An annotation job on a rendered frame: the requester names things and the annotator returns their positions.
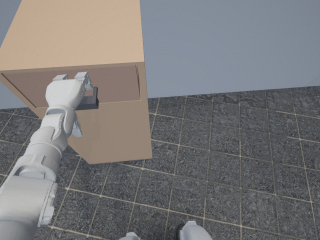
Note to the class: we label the robot left forearm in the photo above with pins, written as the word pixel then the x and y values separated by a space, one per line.
pixel 42 156

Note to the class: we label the drawer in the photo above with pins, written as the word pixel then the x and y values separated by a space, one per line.
pixel 114 83

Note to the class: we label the cabinet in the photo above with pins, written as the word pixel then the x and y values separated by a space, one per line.
pixel 50 35

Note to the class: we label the robot left upper arm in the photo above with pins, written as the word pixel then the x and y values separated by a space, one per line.
pixel 26 204

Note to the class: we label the right robot shin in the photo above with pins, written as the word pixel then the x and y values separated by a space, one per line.
pixel 190 223

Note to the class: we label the robot left hand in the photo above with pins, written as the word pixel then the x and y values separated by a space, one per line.
pixel 69 93

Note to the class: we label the handle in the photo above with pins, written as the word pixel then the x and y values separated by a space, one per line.
pixel 89 102

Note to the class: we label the left robot shin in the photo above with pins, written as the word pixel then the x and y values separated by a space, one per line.
pixel 131 234

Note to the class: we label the robot shin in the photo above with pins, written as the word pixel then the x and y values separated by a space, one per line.
pixel 131 234
pixel 190 223

